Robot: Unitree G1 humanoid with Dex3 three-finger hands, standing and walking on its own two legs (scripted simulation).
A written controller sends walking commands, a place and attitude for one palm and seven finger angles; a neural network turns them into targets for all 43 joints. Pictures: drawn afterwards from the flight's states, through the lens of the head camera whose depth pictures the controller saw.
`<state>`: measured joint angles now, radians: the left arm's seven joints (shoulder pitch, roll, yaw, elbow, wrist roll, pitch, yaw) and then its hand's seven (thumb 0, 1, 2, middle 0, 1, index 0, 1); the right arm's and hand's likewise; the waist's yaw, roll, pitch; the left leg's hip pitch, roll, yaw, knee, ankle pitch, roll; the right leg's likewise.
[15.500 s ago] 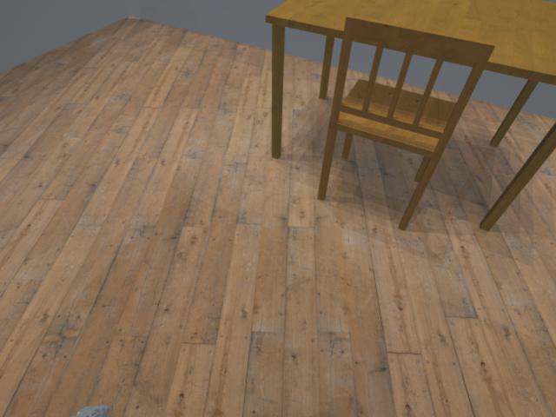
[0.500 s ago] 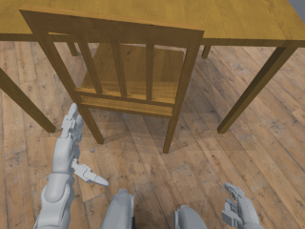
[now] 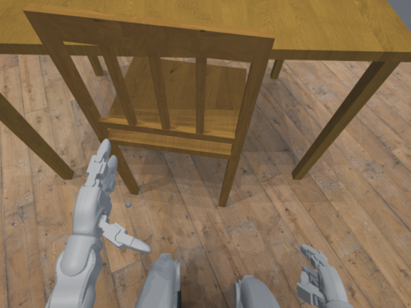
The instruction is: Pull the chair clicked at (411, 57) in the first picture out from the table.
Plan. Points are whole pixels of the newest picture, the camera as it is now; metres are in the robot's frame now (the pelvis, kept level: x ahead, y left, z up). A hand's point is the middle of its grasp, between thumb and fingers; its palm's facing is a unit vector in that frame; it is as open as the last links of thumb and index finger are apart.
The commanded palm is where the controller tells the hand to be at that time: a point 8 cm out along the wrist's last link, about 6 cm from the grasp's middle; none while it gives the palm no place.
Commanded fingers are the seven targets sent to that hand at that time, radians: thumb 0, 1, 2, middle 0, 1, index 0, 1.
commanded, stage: aim the fingers beside a spindle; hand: left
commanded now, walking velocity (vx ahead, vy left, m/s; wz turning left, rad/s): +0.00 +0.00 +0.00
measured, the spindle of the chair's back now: (160, 94) +0.57 +0.13 +0.02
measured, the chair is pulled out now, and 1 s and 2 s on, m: -0.07 -0.07 -0.07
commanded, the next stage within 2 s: push the fingers through the gap in 1.66 s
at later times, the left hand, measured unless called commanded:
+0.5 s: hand (128, 194) +0.31 +0.16 +0.03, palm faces +0.02 -1.00 -0.05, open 16.9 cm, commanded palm +0.29 +0.21 +0.03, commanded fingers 0.00 -0.50 0.30 -0.06 -0.08 -0.06 -0.08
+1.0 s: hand (131, 183) +0.34 +0.16 +0.03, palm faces +0.03 -1.00 -0.05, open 16.9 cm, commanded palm +0.31 +0.21 +0.03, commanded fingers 0.00 -0.50 0.30 -0.06 -0.08 -0.06 -0.08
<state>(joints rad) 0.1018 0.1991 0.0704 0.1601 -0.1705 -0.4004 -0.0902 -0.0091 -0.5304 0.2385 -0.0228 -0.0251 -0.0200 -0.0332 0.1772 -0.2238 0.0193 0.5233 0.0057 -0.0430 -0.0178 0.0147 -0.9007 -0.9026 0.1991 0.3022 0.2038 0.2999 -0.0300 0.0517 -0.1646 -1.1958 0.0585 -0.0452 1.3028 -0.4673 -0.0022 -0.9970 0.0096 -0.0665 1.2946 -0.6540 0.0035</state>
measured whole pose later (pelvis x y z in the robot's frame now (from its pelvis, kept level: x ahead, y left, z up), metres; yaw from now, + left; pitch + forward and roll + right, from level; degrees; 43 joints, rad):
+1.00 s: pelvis +0.00 +0.00 +0.00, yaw +0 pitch +21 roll -3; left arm -0.07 0.21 0.12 0.35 -0.16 -0.44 -0.08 -0.01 -0.50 0.30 -0.06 -0.08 -0.06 -0.08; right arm 0.20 -0.24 0.01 0.56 0.00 -0.02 -0.01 0.01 -0.90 -0.90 0.20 0.30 0.20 0.30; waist -0.04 0.05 -0.16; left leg -1.18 0.06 -0.04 1.28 -0.46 -0.01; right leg -0.99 0.01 -0.06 1.28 -0.65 0.00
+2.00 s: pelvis +0.00 +0.00 +0.00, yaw +0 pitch +22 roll -4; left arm -0.18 0.22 0.14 0.44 -0.15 -0.44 -0.09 -0.01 -0.50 0.30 -0.06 -0.08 -0.06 -0.08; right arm 0.19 -0.24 0.01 0.59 0.00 -0.01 -0.01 0.01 -0.90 -0.90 0.20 0.30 0.20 0.30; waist -0.05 0.04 -0.16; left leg -1.21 0.06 -0.04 1.29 -0.46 0.00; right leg -1.01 0.01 -0.05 1.28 -0.64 0.01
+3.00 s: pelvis +0.00 +0.01 -0.01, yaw -2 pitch +25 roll -4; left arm -0.62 0.33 0.32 0.88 -0.10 -0.48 -0.12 -0.01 -0.50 0.30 -0.06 -0.08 -0.07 -0.09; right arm 0.27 -0.24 0.01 0.64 -0.03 0.04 0.01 0.01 -0.90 -0.90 0.20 0.30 0.20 0.30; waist -0.11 0.05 -0.15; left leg -1.30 0.07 -0.03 1.31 -0.46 0.01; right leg -1.11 0.03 -0.04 1.30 -0.64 0.01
